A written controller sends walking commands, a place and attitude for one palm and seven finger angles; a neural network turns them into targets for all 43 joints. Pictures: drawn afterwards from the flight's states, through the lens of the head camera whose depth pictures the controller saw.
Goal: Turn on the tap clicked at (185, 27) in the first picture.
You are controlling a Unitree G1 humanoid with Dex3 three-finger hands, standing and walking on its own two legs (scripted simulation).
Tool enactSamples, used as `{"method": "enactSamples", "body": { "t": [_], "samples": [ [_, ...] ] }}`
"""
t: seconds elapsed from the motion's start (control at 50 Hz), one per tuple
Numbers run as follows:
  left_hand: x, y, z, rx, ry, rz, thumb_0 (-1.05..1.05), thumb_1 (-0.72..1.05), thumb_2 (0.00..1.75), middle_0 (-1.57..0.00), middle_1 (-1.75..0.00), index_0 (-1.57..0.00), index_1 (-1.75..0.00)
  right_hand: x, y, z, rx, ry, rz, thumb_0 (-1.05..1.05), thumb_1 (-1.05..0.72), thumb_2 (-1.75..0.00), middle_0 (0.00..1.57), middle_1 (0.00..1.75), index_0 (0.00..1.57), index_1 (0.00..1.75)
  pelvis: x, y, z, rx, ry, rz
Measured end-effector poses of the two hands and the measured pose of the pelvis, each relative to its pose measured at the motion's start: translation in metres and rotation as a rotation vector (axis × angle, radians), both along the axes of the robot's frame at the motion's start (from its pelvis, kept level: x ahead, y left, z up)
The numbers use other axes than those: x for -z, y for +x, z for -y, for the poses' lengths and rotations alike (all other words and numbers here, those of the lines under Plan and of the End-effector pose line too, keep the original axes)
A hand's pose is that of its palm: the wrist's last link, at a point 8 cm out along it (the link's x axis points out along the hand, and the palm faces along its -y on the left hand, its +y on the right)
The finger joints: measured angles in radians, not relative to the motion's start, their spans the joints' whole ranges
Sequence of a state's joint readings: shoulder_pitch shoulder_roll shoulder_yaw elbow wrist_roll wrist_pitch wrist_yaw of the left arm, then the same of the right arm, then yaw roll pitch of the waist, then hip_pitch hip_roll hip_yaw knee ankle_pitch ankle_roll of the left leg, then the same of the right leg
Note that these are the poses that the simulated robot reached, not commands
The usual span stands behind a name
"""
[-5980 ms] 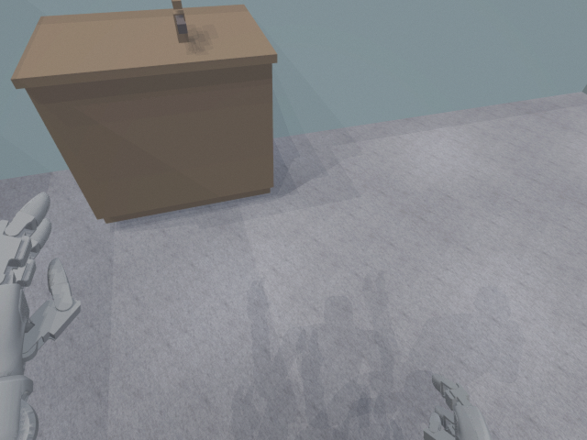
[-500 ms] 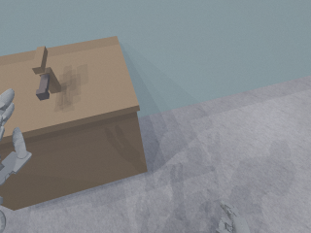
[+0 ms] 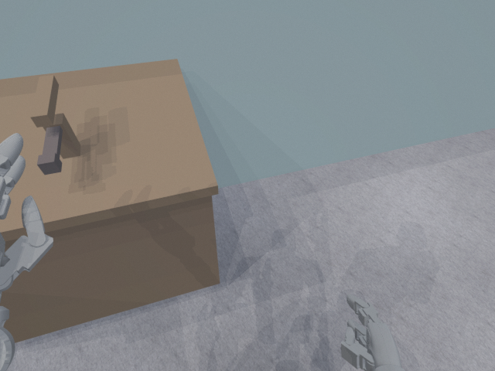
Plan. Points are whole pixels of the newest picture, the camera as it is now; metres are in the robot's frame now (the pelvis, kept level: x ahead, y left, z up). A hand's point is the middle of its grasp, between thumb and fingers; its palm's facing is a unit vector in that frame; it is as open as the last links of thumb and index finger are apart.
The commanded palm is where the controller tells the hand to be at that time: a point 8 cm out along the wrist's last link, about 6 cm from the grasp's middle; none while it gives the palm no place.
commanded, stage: come to a stop and stand still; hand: left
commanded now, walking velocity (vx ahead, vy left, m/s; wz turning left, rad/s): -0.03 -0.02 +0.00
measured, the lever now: (50, 163) +0.43 +0.40 +0.06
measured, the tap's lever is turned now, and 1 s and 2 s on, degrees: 0 0 0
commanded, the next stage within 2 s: look again from close up in 1.44 s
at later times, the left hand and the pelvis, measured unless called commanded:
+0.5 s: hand (40, 232) +0.22 +0.24 +0.20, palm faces +0.45 -0.78 -0.43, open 7.4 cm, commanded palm +0.13 +0.25 +0.18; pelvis -0.03 -0.03 +0.00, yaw +1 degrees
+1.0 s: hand (39, 240) +0.22 +0.26 +0.17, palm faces +0.37 -0.85 -0.37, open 7.4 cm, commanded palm +0.16 +0.29 +0.18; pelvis -0.01 +0.02 +0.00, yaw -2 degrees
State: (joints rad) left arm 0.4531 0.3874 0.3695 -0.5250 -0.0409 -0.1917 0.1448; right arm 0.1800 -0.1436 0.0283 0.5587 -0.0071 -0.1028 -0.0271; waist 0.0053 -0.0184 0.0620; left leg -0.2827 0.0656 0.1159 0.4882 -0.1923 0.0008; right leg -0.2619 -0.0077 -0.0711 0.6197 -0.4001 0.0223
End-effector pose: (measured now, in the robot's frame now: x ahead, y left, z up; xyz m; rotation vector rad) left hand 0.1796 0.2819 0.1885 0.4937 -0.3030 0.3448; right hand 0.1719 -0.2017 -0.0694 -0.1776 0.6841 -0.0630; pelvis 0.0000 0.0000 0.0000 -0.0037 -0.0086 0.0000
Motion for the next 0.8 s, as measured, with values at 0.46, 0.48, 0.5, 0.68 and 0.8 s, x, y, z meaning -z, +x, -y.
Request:
{"method": "enactSamples", "body": {
  "t": [0.46,0.48,0.5,0.68,0.8],
  "samples": [
    [-0.003,-0.015,0.022,-0.002,0.032,0.003,0.02,0.88,0.89,-0.21,-0.30,-0.21,-0.30,0.009,-0.049,0.066,0.063,-0.098,-0.067,0.01,-0.90,-0.90,0.20,0.30,0.20,0.30,0.001,-0.023,0.029,-0.021,0.000,0.003],
    [-0.014,-0.010,0.015,-0.005,0.070,0.061,0.02,0.88,0.89,-0.21,-0.30,-0.22,-0.30,0.009,-0.049,0.065,0.035,-0.096,-0.057,0.01,-0.90,-0.90,0.19,0.30,0.20,0.30,0.003,-0.027,0.031,-0.021,-0.002,-0.001],
    [-0.024,-0.006,0.008,-0.017,0.093,0.111,0.02,0.88,0.89,-0.21,-0.30,-0.22,-0.30,0.010,-0.049,0.063,0.010,-0.093,-0.049,0.01,-0.90,-0.90,0.19,0.30,0.20,0.30,0.004,-0.030,0.032,-0.015,-0.005,-0.005],
    [0.012,-0.010,0.021,0.082,-0.058,0.004,0.02,0.89,0.89,-0.20,-0.30,-0.21,-0.30,0.004,-0.066,0.047,0.056,-0.053,-0.051,0.01,-0.90,-0.90,0.20,0.30,0.20,0.30,0.000,-0.027,0.012,0.045,-0.013,-0.003],
    [0.023,-0.009,0.002,0.047,-0.040,-0.071,0.02,0.88,0.89,-0.21,-0.30,-0.22,-0.30,0.004,-0.064,0.030,0.028,-0.086,-0.097,0.01,-0.90,-0.90,0.20,0.30,0.20,0.30,-0.003,-0.021,0.001,0.030,-0.009,-0.016]
  ]
}}
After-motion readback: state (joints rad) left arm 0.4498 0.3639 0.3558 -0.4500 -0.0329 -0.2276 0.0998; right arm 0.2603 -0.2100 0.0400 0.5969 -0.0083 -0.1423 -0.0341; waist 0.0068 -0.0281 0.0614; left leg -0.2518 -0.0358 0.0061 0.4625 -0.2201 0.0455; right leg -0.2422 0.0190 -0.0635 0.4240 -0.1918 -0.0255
